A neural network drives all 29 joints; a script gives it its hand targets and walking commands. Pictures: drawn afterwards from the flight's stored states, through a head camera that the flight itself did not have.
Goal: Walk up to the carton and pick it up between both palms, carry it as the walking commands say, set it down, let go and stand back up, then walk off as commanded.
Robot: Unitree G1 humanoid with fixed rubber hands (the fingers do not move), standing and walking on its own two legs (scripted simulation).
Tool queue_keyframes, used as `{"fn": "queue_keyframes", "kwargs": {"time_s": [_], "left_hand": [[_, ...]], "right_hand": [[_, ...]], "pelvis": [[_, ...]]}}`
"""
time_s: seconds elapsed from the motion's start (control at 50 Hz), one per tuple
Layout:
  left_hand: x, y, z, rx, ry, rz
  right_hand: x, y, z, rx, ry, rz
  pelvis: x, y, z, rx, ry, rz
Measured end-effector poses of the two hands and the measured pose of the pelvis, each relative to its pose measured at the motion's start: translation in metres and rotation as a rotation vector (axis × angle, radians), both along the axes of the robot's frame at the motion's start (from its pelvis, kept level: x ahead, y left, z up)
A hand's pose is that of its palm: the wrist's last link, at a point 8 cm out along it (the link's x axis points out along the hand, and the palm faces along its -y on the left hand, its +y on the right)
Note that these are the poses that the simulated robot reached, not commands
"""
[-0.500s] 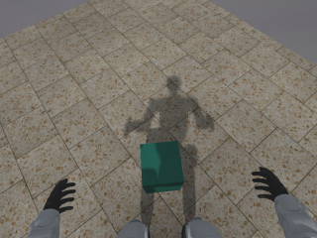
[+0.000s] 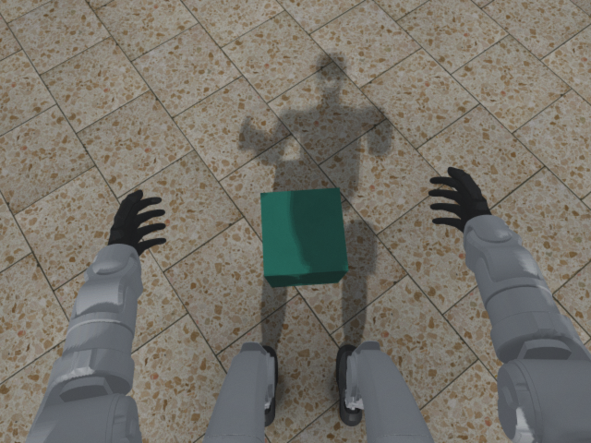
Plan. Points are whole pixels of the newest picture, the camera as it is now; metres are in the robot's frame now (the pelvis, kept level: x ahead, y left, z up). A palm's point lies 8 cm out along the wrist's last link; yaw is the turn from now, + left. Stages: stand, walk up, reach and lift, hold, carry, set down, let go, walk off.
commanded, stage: reach and lift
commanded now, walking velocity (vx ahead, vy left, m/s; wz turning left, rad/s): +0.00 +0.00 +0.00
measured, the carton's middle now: (302, 242) +0.49 +0.01 -0.57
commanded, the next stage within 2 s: none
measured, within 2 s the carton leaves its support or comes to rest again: neither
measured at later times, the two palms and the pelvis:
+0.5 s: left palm (183, 178) +0.49 +0.21 -0.14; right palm (411, 160) +0.52 -0.16 -0.14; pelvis +0.00 +0.00 -0.04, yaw +0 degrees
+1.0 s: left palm (201, 206) +0.49 +0.21 -0.26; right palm (392, 193) +0.51 -0.16 -0.26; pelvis -0.01 +0.00 -0.14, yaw +0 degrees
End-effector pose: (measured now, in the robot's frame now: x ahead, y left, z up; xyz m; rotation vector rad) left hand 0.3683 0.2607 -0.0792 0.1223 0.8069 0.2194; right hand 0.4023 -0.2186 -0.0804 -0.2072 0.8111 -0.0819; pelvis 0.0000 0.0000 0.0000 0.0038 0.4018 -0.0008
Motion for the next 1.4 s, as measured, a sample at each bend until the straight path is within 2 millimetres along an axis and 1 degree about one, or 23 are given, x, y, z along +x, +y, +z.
{"fn": "queue_keyframes", "kwargs": {"time_s": [0.12, 0.22, 0.42, 0.48, 0.52, 0.58, 0.66, 0.74, 0.84, 1.02, 1.1, 1.26, 1.4], "left_hand": [[0.035, -0.013, -0.014, -0.026, -0.043, 0.004], [0.063, -0.024, -0.026, -0.042, -0.084, 0.005], [0.112, -0.045, -0.049, -0.082, -0.153, 0.003], [0.124, -0.049, -0.056, -0.082, -0.171, 0.002], [0.128, -0.051, -0.06, -0.08, -0.181, 0.0], [0.129, -0.053, -0.068, -0.076, -0.188, -0.002], [0.122, -0.051, -0.078, -0.071, -0.179, 0.002], [0.116, -0.047, -0.093, -0.075, -0.163, 0.011], [0.117, -0.046, -0.123, -0.081, -0.159, 0.016], [0.12, -0.048, -0.189, -0.071, -0.165, 0.017], [0.121, -0.049, -0.214, -0.071, -0.164, 0.018], [0.124, -0.053, -0.259, -0.077, -0.151, 0.023], [0.123, -0.055, -0.303, -0.079, -0.13, 0.026]], "right_hand": [[0.032, 0.014, -0.013, 0.036, -0.04, -0.003], [0.058, 0.026, -0.025, 0.065, -0.08, -0.011], [0.105, 0.047, -0.05, 0.109, -0.152, -0.015], [0.117, 0.055, -0.056, 0.119, -0.174, -0.013], [0.122, 0.058, -0.059, 0.121, -0.187, -0.012], [0.123, 0.061, -0.066, 0.119, -0.195, -0.013], [0.115, 0.06, -0.078, 0.116, -0.183, -0.018], [0.109, 0.059, -0.095, 0.118, -0.161, -0.025], [0.11, 0.059, -0.123, 0.117, -0.156, -0.03], [0.109, 0.056, -0.19, 0.109, -0.162, -0.036], [0.108, 0.056, -0.215, 0.109, -0.165, -0.039], [0.112, 0.059, -0.259, 0.114, -0.156, -0.04], [0.11, 0.062, -0.303, 0.114, -0.135, -0.04]], "pelvis": [[-0.009, 0.002, -0.011, -0.001, 0.086, 0.0], [-0.012, 0.003, -0.02, -0.002, 0.163, -0.001], [-0.006, 0.004, -0.032, 0.003, 0.302, -0.004], [-0.003, 0.004, -0.035, 0.004, 0.338, -0.003], [0.0, 0.004, -0.036, 0.004, 0.36, -0.002], [0.003, 0.003, -0.037, 0.004, 0.387, -0.001], [0.007, 0.003, -0.039, 0.003, 0.411, 0.001], [0.006, 0.003, -0.051, 0.004, 0.431, 0.002], [0.0, 0.003, -0.08, 0.001, 0.453, 0.005], [-0.014, 0.003, -0.143, -0.002, 0.463, 0.009], [-0.02, 0.003, -0.167, -0.001, 0.456, 0.008], [-0.027, 0.003, -0.21, 0.003, 0.437, 0.008], [-0.03, 0.003, -0.242, 0.004, 0.415, 0.012]]}}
